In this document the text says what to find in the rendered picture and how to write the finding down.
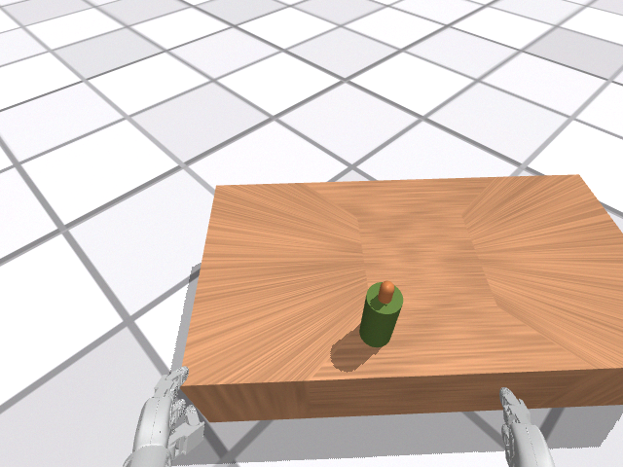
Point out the right robot hand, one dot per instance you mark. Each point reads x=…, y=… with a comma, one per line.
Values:
x=525, y=445

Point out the left robot arm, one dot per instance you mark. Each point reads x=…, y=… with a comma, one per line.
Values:
x=150, y=456

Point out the bottle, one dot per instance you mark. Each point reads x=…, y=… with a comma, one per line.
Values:
x=381, y=310

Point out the left robot hand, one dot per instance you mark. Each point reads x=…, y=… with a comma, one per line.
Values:
x=159, y=415

